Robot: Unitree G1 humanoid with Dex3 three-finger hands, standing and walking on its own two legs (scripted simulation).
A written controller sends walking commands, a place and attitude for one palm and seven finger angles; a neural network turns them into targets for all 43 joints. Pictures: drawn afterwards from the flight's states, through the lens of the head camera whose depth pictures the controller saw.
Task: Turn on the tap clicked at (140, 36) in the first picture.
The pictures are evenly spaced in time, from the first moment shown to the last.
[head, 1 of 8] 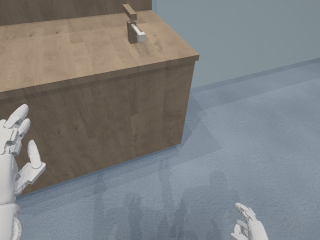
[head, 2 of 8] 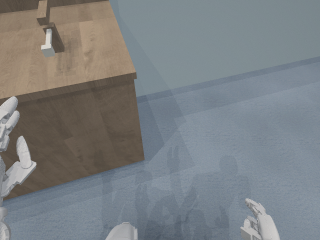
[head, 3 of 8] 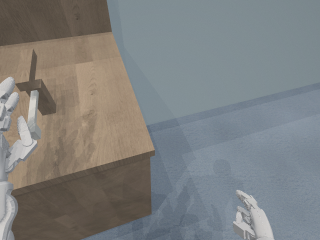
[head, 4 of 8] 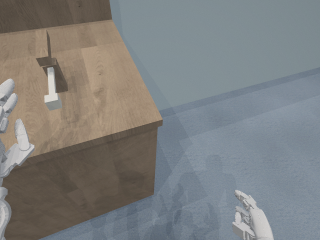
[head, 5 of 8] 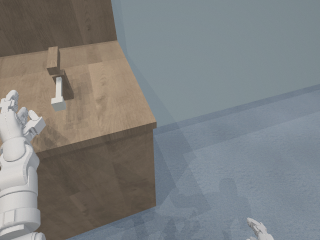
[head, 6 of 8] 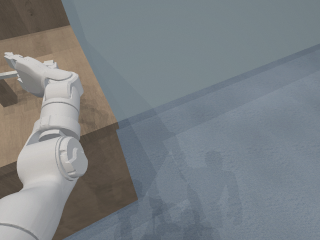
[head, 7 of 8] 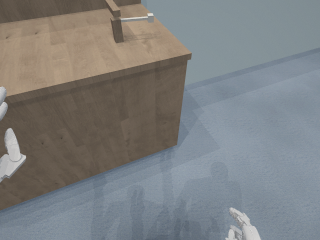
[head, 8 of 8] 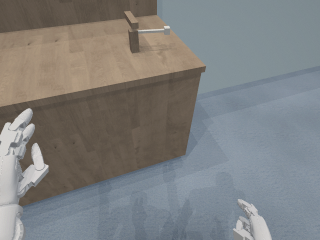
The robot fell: no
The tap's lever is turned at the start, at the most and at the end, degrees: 0 79 79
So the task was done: yes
